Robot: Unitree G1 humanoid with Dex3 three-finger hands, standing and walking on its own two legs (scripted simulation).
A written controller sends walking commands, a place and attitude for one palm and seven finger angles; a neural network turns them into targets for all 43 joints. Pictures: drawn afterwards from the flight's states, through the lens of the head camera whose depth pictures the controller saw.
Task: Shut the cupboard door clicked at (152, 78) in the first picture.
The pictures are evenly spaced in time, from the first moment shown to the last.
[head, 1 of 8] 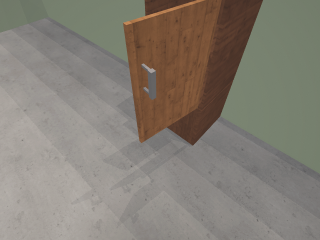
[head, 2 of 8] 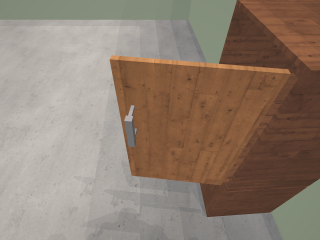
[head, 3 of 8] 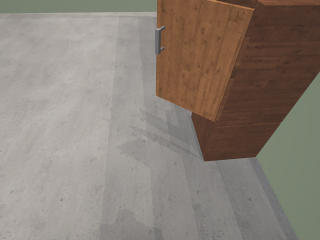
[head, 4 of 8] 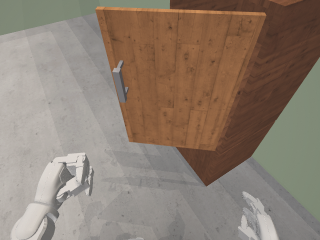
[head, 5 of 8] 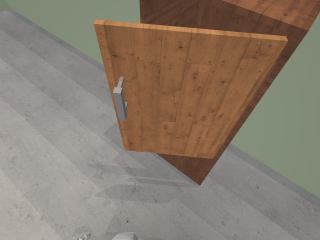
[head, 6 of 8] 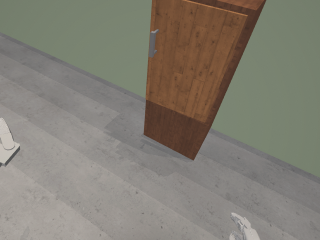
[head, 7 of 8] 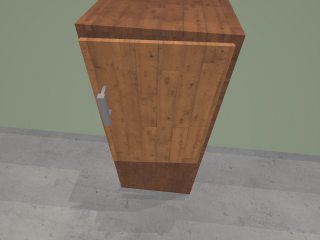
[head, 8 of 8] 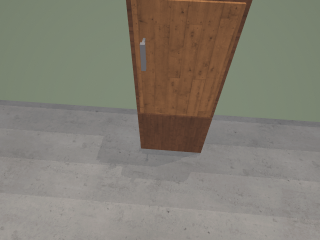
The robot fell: no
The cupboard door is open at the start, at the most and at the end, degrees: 80 80 0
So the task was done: yes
